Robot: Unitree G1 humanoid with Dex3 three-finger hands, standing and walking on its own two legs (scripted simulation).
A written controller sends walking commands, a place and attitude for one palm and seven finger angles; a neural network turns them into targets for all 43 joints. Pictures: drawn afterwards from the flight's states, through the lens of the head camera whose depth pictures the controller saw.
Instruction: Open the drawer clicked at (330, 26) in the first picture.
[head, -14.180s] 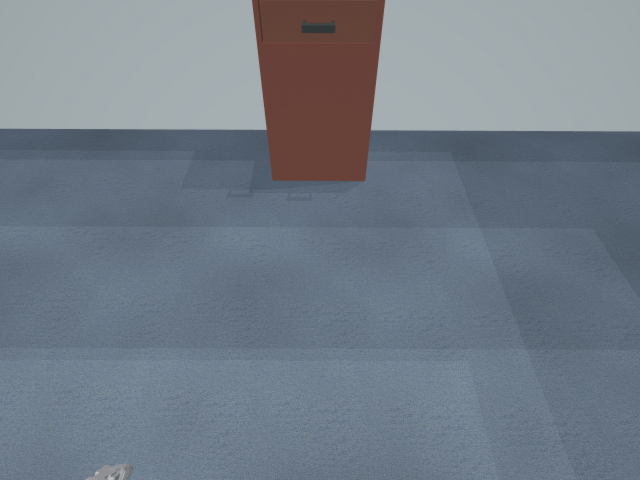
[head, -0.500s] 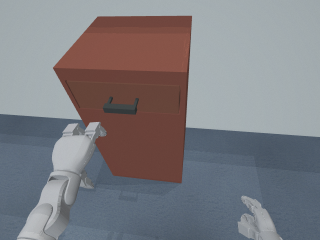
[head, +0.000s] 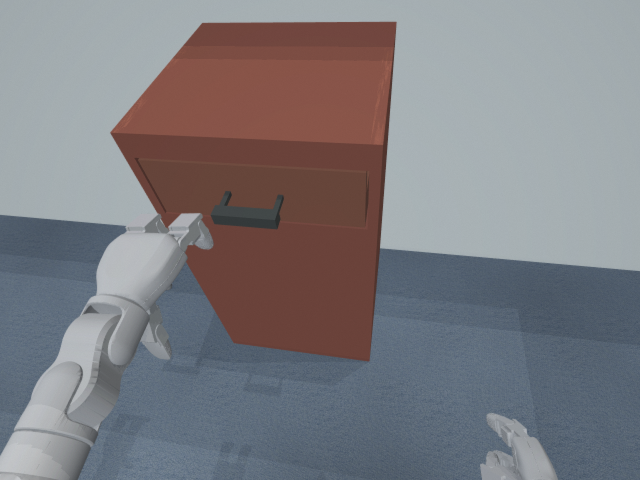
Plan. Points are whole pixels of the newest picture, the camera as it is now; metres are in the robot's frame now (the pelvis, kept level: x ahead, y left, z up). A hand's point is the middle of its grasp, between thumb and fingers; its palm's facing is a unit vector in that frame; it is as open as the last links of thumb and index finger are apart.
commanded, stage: raise the hand with hooked fingers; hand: left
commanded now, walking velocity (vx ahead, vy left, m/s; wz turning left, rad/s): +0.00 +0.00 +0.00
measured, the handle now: (249, 207) +0.55 +0.22 -0.03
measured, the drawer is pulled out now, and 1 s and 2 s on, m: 0.00 0.00 0.00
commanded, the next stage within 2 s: move the hooked fingers above the handle in 0.16 s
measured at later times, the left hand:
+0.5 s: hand (182, 278) +0.32 +0.23 +0.07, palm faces +0.00 -0.06 -1.00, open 13.8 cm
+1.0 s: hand (204, 244) +0.39 +0.23 +0.05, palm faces -0.02 -0.04 -1.00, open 13.8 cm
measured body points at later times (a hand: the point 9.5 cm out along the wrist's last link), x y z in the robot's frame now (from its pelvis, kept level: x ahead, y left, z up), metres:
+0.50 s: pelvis -0.01 +0.00 +0.00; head +0.02 -0.03 +0.45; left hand +0.32 +0.23 +0.12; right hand +0.18 -0.22 -0.12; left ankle -0.03 +0.11 -0.74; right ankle +0.01 -0.11 -0.74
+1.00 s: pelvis -0.01 +0.00 -0.01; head +0.05 -0.02 +0.44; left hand +0.39 +0.23 +0.11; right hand +0.10 -0.27 -0.14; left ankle -0.03 +0.11 -0.74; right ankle +0.01 -0.11 -0.74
